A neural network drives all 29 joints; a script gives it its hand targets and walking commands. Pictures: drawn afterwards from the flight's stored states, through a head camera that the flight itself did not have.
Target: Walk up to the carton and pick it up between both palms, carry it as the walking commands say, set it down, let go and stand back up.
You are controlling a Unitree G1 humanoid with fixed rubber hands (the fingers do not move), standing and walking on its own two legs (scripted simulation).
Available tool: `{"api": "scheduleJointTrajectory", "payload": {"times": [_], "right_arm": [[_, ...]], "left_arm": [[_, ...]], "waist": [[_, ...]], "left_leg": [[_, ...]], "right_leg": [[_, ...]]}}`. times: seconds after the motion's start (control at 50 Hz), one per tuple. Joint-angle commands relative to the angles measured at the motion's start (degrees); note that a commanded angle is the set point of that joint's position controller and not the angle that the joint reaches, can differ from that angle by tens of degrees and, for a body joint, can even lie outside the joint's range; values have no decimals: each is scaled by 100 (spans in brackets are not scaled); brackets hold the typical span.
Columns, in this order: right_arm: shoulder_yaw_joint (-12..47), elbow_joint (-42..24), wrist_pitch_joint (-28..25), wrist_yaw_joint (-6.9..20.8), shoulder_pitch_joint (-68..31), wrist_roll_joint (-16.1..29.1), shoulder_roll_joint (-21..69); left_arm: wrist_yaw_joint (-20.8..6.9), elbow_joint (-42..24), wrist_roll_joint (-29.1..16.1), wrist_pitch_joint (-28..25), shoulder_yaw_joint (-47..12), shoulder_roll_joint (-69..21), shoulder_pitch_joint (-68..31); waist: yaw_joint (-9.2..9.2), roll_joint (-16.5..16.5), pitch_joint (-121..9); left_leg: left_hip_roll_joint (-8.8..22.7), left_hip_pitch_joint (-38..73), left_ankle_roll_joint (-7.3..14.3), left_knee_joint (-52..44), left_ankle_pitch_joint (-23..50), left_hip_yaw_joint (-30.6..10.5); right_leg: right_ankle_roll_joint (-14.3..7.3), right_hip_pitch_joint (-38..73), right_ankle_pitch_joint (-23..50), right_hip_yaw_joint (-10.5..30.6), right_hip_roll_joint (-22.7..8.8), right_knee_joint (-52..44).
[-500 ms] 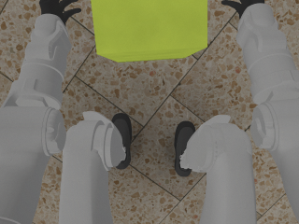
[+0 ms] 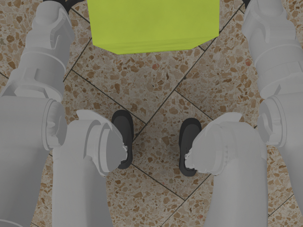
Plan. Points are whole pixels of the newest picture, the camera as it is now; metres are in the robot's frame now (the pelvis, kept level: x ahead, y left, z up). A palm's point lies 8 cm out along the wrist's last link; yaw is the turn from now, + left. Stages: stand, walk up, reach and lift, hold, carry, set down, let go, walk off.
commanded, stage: reach and lift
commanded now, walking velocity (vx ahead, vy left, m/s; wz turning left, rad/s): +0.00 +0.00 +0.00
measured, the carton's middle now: (152, 15) +0.53 +0.03 -0.24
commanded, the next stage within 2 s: none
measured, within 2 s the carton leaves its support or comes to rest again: leaves its support in 1.24 s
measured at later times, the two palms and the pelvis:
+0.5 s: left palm (71, 2) +0.53 +0.19 -0.17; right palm out of the picture +0.55 -0.13 -0.16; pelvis -0.01 +0.00 +0.01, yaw +0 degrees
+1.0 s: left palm out of the picture +0.54 +0.18 -0.17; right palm out of the picture +0.56 -0.13 -0.16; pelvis -0.01 +0.00 +0.00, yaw +0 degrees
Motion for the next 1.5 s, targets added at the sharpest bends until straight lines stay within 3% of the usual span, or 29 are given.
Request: {"api": "scheduleJointTrajectory", "payload": {"times": [0.0, 0.24, 0.42, 0.5, 0.62, 0.74, 0.84, 0.92, 0.98, 1.08, 1.18, 1.26, 1.48], "right_arm": [[-60, -452, -125, -3, -1439, 6, -533], [39, -460, -190, -110, -1741, -13, -316], [128, -465, -238, -198, -1879, -84, -2], [182, -483, -269, -224, -1899, -125, 185], [487, -530, -303, -110, -2077, -3, 798], [734, -598, -283, 167, -2485, -28, 2017], [887, -709, -125, 794, -3083, -259, 4316], [655, -824, 77, 1167, -3047, -580, 5159], [624, -943, 222, 1347, -3055, -670, 5547], [619, -1186, 375, 1499, -3113, -668, 5766], [842, -1777, 448, 1536, -3506, -468, 5921], [999, -2170, 505, 1545, -3755, -355, 6085], [461, -1754, 920, 1701, -2763, -974, 6814]], "left_arm": [[1, -449, 29, -130, 102, 768, -1331], [40, -394, -75, -166, -99, 503, -1669], [146, -328, 86, -227, -70, 261, -1833], [130, -360, -5, -261, -230, -23, -1952], [59, -424, -109, -324, -516, -592, -2195], [-205, -595, -142, -330, -885, -1823, -2726], [-818, -732, -43, -168, -1218, -4039, -3442], [-1174, -1118, 206, 62, -1002, -4890, -3567], [-1361, -1383, 282, 220, -996, -5242, -3657], [-1516, -1730, 265, 429, -1097, -5592, -3759], [-1525, -2135, 114, 557, -1292, -5887, -3932], [-1499, -2306, 128, 657, -1324, -6045, -3903], [-1752, -2461, 936, 1029, -763, -6259, -3306]], "waist": [[161, -85, -6684], [65, -73, -6930], [115, -96, -6961], [-14, -75, -6952], [18, -80, -6904], [-30, -27, -6890], [-11, -58, -6686], [10, -140, -6534], [53, -127, -6561], [-31, -49, -6821], [-42, -17, -7785], [62, -94, -8325], [317, -196, -7595]], "left_leg": [[-317, 3687, -221, -815, 1791, -179], [-389, 3748, -245, -908, 1675, -141], [-483, 3790, -251, -949, 1686, -113], [-522, 3786, -260, -960, 1733, -112], [-583, 3816, -244, -1012, 1773, -121], [-668, 3854, -240, -1008, 1745, -127], [-799, 3582, -236, -939, 1583, -52], [-861, 3407, -221, -855, 1563, 49], [-876, 3280, -217, -778, 1503, 136], [-874, 3463, -217, -689, 1447, 180], [-885, 4031, -209, -626, 1657, 199], [-908, 4243, -193, -645, 1869, 202], [-928, 3397, -195, -1057, 1551, 305]], "right_leg": [[165, 2757, 1546, 182, 270, -1083], [144, 3034, 1539, 175, 327, -1197], [174, 3156, 1617, 183, 413, -1228], [161, 3237, 1692, 192, 445, -1261], [142, 3244, 1760, 200, 504, -1283], [96, 3174, 1780, 187, 591, -1285], [49, 3042, 1707, 150, 685, -1219], [12, 2897, 1705, 70, 723, -1133], [-4, 2859, 1662, 42, 731, -1065], [-43, 2797, 1546, -27, 730, -991], [-39, 3116, 1663, -127, 746, -921], [2, 3301, 1807, -176, 778, -926], [50, 2900, 1633, -131, 877, -1319]]}}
